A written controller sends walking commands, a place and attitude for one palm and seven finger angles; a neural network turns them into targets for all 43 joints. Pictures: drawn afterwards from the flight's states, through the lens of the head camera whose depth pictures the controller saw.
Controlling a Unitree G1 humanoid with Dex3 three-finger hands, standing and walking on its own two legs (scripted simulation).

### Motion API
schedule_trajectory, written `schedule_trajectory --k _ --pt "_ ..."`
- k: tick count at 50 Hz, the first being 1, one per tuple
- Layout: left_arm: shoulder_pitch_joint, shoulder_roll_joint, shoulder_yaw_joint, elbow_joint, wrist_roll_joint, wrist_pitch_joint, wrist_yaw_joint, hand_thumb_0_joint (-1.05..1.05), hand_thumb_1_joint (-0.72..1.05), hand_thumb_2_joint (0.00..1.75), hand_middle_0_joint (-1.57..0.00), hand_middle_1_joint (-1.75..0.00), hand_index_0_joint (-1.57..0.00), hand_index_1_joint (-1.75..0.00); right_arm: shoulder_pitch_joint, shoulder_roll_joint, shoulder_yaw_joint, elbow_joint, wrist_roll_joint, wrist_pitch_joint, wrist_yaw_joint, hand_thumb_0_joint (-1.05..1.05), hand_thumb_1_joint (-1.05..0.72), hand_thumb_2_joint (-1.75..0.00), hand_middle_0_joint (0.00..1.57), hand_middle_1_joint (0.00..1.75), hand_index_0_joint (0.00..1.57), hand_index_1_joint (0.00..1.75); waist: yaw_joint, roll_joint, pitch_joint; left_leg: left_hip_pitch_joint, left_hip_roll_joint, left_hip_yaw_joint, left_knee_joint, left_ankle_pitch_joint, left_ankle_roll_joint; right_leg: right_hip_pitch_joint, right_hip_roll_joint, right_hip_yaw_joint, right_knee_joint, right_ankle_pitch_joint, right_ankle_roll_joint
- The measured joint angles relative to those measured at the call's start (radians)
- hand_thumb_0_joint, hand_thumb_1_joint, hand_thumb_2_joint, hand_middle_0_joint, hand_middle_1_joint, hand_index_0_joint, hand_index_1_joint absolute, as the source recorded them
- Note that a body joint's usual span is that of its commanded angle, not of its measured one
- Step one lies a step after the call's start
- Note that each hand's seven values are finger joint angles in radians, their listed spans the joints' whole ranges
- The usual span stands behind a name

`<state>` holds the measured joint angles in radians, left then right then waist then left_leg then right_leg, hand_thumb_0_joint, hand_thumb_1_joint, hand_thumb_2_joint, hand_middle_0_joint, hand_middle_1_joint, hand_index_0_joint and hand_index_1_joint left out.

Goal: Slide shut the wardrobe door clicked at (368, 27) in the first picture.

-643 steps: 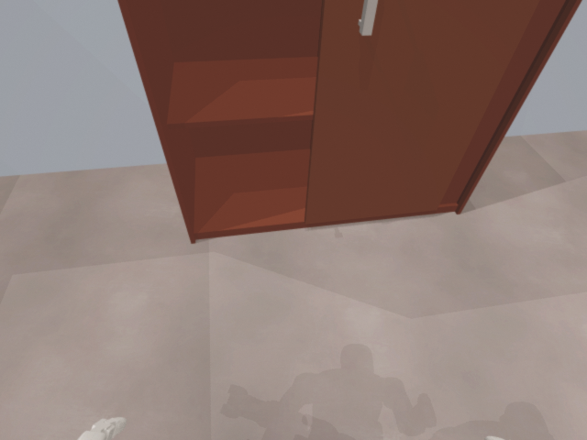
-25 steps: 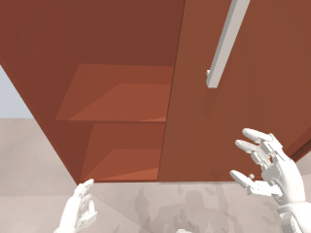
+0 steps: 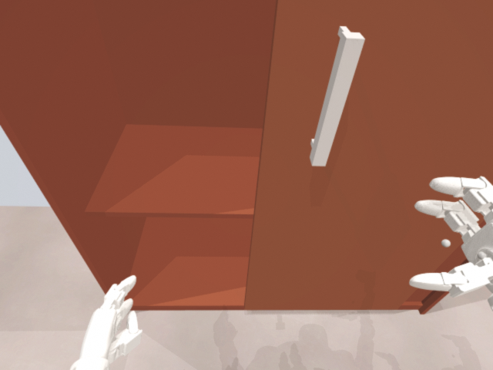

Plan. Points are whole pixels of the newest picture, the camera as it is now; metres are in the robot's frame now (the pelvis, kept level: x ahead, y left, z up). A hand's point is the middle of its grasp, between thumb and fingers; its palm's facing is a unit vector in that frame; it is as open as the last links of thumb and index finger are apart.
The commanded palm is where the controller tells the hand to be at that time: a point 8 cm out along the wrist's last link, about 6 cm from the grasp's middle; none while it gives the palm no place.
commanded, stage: raise the hand with hooked fingers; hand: right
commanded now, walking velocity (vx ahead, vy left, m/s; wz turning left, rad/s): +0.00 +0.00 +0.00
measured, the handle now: (329, 102) +0.50 -0.13 +0.23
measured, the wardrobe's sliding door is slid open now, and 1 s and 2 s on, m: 0.48 0.48 0.48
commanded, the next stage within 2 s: move the hooked fingers beside the handle in 0.90 s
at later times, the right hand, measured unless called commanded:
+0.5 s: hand out of the picture +0.27 -0.29 +0.27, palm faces +0.10 +0.98 -0.18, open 13.9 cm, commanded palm +0.22 -0.32 +0.25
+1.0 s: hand (464, 186) +0.28 -0.25 +0.24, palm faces -0.01 +0.98 -0.18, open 14.0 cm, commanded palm +0.25 -0.30 +0.25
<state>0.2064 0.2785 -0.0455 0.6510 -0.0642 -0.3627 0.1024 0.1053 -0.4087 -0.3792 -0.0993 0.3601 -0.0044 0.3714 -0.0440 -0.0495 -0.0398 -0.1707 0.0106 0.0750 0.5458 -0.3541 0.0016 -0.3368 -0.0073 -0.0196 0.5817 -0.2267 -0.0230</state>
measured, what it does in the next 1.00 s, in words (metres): stands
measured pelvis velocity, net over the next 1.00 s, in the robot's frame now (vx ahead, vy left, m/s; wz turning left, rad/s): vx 0.01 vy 0.02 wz -0.01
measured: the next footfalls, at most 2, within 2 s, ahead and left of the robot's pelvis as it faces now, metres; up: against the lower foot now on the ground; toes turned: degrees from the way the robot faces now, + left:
none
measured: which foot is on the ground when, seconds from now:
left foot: down 0.00-1.00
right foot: down 0.00-1.00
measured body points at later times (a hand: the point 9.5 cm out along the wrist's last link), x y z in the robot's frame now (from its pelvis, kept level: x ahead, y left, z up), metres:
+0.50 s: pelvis -0.01 +0.01 +0.01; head -0.03 +0.04 +0.46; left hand +0.20 +0.22 -0.07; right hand +0.26 -0.34 +0.28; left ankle -0.04 +0.12 -0.73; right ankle +0.05 -0.10 -0.73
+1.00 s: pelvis +0.01 +0.02 +0.01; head -0.01 +0.06 +0.45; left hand +0.21 +0.24 -0.07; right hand +0.28 -0.30 +0.25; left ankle -0.04 +0.12 -0.73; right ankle +0.05 -0.10 -0.73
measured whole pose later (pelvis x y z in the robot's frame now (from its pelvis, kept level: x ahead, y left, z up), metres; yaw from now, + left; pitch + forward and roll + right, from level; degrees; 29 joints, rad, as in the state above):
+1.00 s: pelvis +0.01 +0.02 +0.01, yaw +0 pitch -2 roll +0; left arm 0.18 0.31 -0.09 0.63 -0.10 -0.24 0.08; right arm -0.18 -0.55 -0.50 0.05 0.36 0.29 0.52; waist -0.05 -0.10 -0.03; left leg -0.12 0.00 0.08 0.48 -0.33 0.02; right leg -0.28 -0.01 -0.01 0.50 -0.19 0.00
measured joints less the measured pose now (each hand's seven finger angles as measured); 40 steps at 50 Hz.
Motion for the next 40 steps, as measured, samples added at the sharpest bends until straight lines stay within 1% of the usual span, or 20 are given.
schedule_trajectory --k 3,5,10,12,16,19,22,25,27,30,32,34,37,38,40 --pt "-0.020 -0.014 -0.019 -0.005 -0.004 0.009 -0.003 0.02 0.90 0.90 -0.20 -0.30 -0.20 -0.30 -0.072 -0.020 -0.032 0.020 0.013 0.029 0.010 -0.01 0.37 -0.35 0.29 1.11 0.30 1.11 -0.013 -0.004 -0.001 0.026 0.003 0.004 -0.024 0.011 -0.002 0.024 0.005 0.003 -0.023 0.011 -0.001" --pt "-0.032 -0.021 -0.033 -0.008 -0.010 0.023 -0.004 0.02 0.90 0.90 -0.20 -0.30 -0.20 -0.30 -0.123 -0.036 -0.046 0.053 0.014 0.067 0.025 -0.01 0.40 -0.34 0.29 1.14 0.30 1.14 -0.020 -0.009 0.002 0.038 0.005 0.008 -0.039 0.019 -0.002 0.035 0.008 0.006 -0.039 0.021 -0.002" --pt "-0.050 -0.026 -0.060 -0.022 -0.018 0.061 -0.008 0.02 0.90 0.90 -0.20 -0.30 -0.20 -0.30 -0.204 -0.073 -0.045 0.105 -0.016 0.185 0.057 -0.01 0.46 -0.31 0.30 1.17 0.30 1.18 -0.027 -0.026 0.022 0.047 0.008 0.018 -0.063 0.038 -0.002 0.044 0.014 0.015 -0.070 0.047 -0.003" --pt "-0.050 -0.026 -0.067 -0.024 -0.018 0.072 -0.009 0.02 0.90 0.90 -0.20 -0.30 -0.20 -0.30 -0.212 -0.083 -0.047 0.094 -0.020 0.211 0.069 -0.01 0.47 -0.31 0.30 1.18 0.30 1.18 -0.026 -0.030 0.028 0.050 0.009 0.019 -0.071 0.043 -0.002 0.048 0.015 0.017 -0.081 0.055 -0.003" --pt "-0.039 -0.028 -0.077 -0.010 -0.014 0.087 -0.012 0.02 0.90 0.90 -0.20 -0.30 -0.20 -0.30 -0.226 -0.110 -0.086 0.062 -0.004 0.212 0.089 -0.02 0.49 -0.30 0.30 1.19 0.30 1.19 -0.025 -0.028 0.024 0.066 0.004 0.019 -0.089 0.050 0.002 0.064 0.012 0.017 -0.097 0.060 0.001" --pt "-0.028 -0.021 -0.077 0.006 -0.017 0.095 -0.014 0.02 0.90 0.90 -0.20 -0.30 -0.20 -0.30 -0.279 -0.138 -0.126 0.093 0.008 0.212 0.103 -0.02 0.49 -0.30 0.30 1.19 0.31 1.20 -0.026 -0.031 0.015 0.082 0.001 0.022 -0.099 0.051 0.005 0.077 0.009 0.021 -0.101 0.059 0.004" --pt "-0.023 -0.007 -0.072 0.018 -0.024 0.104 -0.013 0.02 0.90 0.90 -0.20 -0.30 -0.20 -0.30 -0.352 -0.177 -0.149 0.178 -0.001 0.236 0.115 -0.02 0.50 -0.30 0.30 1.20 0.31 1.20 -0.023 -0.036 0.011 0.085 0.000 0.027 -0.100 0.050 0.008 0.079 0.009 0.027 -0.106 0.062 0.008" --pt "-0.022 0.011 -0.062 0.016 -0.034 0.115 -0.017 0.02 0.90 0.90 -0.20 -0.30 -0.20 -0.30 -0.389 -0.207 -0.143 0.260 -0.014 0.259 0.129 -0.01 0.50 -0.30 0.30 1.20 0.31 1.20 -0.017 -0.044 0.012 0.069 -0.002 0.029 -0.094 0.051 0.010 0.066 0.007 0.029 -0.107 0.068 0.011" --pt "-0.021 0.025 -0.054 0.007 -0.040 0.122 -0.020 0.02 0.90 0.90 -0.20 -0.30 -0.20 -0.30 -0.378 -0.206 -0.129 0.277 -0.021 0.281 0.142 -0.01 0.50 -0.30 0.30 1.20 0.30 1.20 -0.013 -0.050 0.017 0.055 -0.003 0.026 -0.087 0.050 0.012 0.057 0.005 0.026 -0.106 0.070 0.012" --pt "-0.019 0.041 -0.043 -0.005 -0.042 0.128 -0.023 0.02 0.90 0.90 -0.20 -0.30 -0.20 -0.30 -0.325 -0.171 -0.107 0.235 -0.015 0.300 0.162 -0.01 0.50 -0.30 0.30 1.20 0.30 1.20 -0.005 -0.053 0.022 0.046 -0.005 0.019 -0.078 0.047 0.013 0.052 0.002 0.020 -0.100 0.065 0.012" --pt "-0.014 0.042 -0.039 -0.009 -0.037 0.127 -0.022 0.02 0.90 0.90 -0.20 -0.30 -0.20 -0.30 -0.283 -0.141 -0.104 0.177 -0.006 0.289 0.165 -0.01 0.50 -0.30 0.30 1.20 0.30 1.20 -0.001 -0.048 0.019 0.050 -0.007 0.013 -0.076 0.042 0.014 0.058 -0.001 0.014 -0.098 0.058 0.013" --pt "-0.009 0.036 -0.037 -0.009 -0.029 0.120 -0.020 0.02 0.90 0.90 -0.20 -0.30 -0.20 -0.30 -0.247 -0.122 -0.113 0.118 0.006 0.260 0.154 -0.02 0.50 -0.30 0.30 1.20 0.30 1.20 0.004 -0.038 0.011 0.061 -0.010 0.009 -0.077 0.037 0.016 0.069 -0.005 0.010 -0.095 0.049 0.016" --pt "-0.002 0.022 -0.035 -0.007 -0.024 0.107 -0.019 0.02 0.90 0.90 -0.20 -0.30 -0.20 -0.30 -0.251 -0.123 -0.143 0.094 0.019 0.223 0.129 -0.02 0.50 -0.30 0.30 1.20 0.31 1.20 0.006 -0.024 -0.001 0.078 -0.015 0.007 -0.078 0.029 0.021 0.083 -0.009 0.010 -0.089 0.037 0.021" --pt "-0.002 0.020 -0.034 -0.006 -0.024 0.105 -0.020 0.02 0.90 0.90 -0.20 -0.30 -0.20 -0.30 -0.267 -0.129 -0.155 0.108 0.020 0.221 0.120 -0.02 0.50 -0.30 0.31 1.20 0.31 1.20 0.005 -0.023 -0.003 0.081 -0.016 0.008 -0.079 0.027 0.022 0.085 -0.011 0.012 -0.087 0.034 0.023" --pt "-0.007 0.019 -0.034 -0.004 -0.027 0.105 -0.020 0.02 0.90 0.90 -0.20 -0.30 -0.20 -0.30 -0.309 -0.146 -0.173 0.156 0.013 0.237 0.106 -0.02 0.50 -0.30 0.31 1.20 0.31 1.20 0.001 -0.027 -0.001 0.085 -0.019 0.011 -0.079 0.025 0.024 0.086 -0.012 0.015 -0.083 0.031 0.025"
